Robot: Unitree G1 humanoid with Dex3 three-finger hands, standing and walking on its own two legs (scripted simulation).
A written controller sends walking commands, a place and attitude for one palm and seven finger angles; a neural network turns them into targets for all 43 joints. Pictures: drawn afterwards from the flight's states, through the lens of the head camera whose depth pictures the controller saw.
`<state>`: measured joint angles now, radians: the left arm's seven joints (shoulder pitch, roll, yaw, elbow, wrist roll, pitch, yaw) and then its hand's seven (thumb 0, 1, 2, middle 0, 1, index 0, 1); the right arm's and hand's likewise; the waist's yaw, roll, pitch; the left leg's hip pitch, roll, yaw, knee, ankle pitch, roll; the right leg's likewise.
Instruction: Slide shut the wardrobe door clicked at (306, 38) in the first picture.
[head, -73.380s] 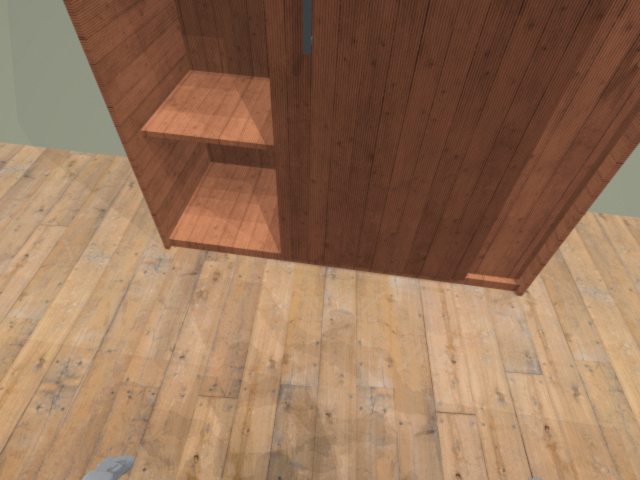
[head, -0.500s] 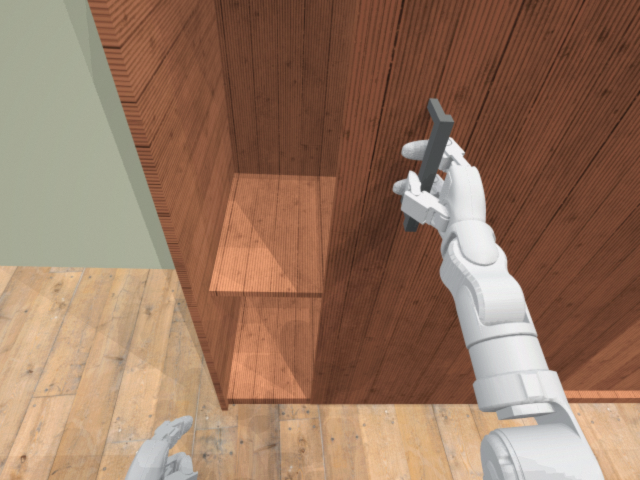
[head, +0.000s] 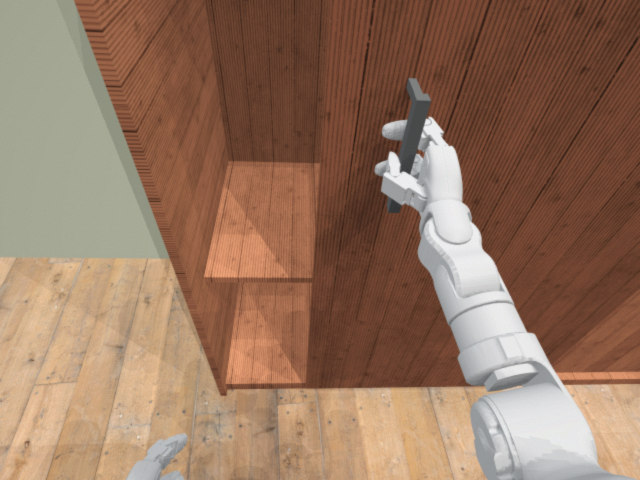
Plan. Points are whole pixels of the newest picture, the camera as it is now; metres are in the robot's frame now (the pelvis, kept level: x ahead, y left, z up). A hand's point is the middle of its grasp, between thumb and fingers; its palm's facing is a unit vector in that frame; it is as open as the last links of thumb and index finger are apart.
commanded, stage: step sideways, sliding the door along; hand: right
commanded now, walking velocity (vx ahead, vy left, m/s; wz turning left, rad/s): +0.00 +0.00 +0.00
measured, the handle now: (402, 150) +0.48 -0.08 +0.18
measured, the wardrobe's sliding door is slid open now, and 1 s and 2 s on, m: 0.24 0.23 0.00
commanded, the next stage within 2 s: none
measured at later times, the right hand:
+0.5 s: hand (386, 178) +0.43 -0.06 +0.17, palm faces +0.03 +1.00 -0.08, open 5.6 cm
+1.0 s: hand (364, 174) +0.44 -0.03 +0.17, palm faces +0.27 +0.96 -0.04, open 5.9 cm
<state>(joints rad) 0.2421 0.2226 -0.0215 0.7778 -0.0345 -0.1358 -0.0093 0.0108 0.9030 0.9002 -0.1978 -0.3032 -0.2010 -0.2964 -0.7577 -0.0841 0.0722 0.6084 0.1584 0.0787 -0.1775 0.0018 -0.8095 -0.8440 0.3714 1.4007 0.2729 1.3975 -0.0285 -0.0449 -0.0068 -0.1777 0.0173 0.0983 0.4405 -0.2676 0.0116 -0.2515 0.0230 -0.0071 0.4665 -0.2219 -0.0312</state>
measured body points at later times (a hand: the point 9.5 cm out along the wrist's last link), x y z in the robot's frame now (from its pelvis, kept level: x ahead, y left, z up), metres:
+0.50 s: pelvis +0.02 +0.05 -0.01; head +0.07 +0.05 +0.44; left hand +0.15 +0.27 -0.13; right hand +0.43 -0.11 +0.18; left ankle -0.02 +0.11 -0.74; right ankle +0.02 -0.08 -0.71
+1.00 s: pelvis +0.06 +0.16 -0.02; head +0.13 +0.14 +0.42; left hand +0.30 +0.34 -0.12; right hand +0.42 -0.08 +0.17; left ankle +0.11 +0.31 -0.74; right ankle +0.04 -0.06 -0.73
